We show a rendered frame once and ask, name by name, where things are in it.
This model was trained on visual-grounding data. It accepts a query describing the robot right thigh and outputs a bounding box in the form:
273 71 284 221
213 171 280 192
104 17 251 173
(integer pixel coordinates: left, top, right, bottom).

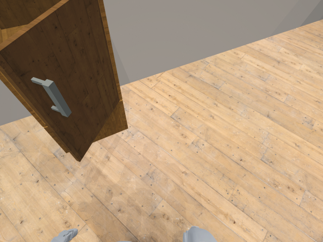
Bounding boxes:
183 228 217 242

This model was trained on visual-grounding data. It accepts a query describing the left robot hand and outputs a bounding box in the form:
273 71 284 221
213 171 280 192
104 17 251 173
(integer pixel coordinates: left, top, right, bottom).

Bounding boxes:
51 228 78 242

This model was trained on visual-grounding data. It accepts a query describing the cupboard door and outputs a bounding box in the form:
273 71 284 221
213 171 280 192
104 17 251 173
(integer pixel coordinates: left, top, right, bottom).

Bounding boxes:
0 0 120 162

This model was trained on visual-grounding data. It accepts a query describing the handle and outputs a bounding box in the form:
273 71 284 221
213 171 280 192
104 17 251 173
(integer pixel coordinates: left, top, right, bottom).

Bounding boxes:
31 77 72 117

